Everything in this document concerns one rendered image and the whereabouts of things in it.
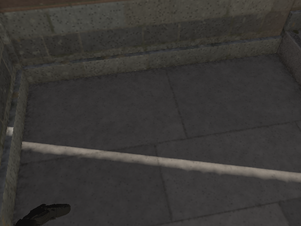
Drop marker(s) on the left robot hand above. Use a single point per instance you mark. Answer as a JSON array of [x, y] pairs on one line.
[[43, 213]]

